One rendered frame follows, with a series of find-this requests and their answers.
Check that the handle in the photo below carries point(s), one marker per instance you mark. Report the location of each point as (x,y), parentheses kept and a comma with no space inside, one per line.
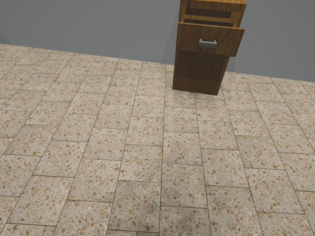
(207,44)

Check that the cabinet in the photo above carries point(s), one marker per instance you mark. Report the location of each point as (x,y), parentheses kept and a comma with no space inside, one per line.
(198,72)

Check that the drawer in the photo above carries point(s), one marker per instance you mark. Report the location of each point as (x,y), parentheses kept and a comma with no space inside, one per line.
(227,36)

